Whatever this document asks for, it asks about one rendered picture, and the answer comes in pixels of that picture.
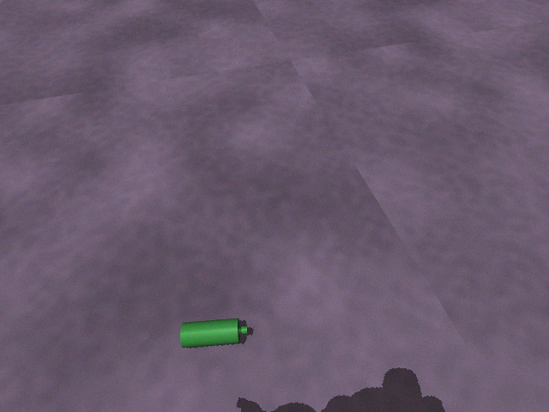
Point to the bottle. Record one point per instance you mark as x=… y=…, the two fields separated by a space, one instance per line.
x=212 y=332

